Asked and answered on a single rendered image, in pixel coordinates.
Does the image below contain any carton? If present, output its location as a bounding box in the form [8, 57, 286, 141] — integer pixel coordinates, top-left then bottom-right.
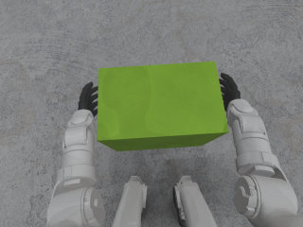
[97, 61, 229, 151]

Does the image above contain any robot left forearm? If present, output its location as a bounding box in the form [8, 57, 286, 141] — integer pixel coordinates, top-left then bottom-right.
[46, 109, 97, 227]

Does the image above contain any robot right upper arm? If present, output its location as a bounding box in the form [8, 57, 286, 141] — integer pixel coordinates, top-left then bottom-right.
[233, 174, 303, 227]

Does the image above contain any robot left hand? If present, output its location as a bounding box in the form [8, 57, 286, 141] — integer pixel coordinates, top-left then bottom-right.
[78, 81, 98, 117]

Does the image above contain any robot right forearm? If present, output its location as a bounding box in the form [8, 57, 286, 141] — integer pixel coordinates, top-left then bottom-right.
[226, 98, 298, 213]

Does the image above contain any robot right hand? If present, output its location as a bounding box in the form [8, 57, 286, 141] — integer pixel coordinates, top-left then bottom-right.
[219, 73, 241, 112]

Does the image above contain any robot left upper arm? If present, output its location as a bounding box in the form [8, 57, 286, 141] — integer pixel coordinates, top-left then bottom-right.
[47, 186, 106, 227]

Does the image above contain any robot right foot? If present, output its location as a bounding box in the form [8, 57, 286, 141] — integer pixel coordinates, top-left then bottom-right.
[172, 185, 187, 227]

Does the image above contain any right robot thigh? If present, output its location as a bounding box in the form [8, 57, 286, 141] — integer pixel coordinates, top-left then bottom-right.
[174, 180, 218, 227]

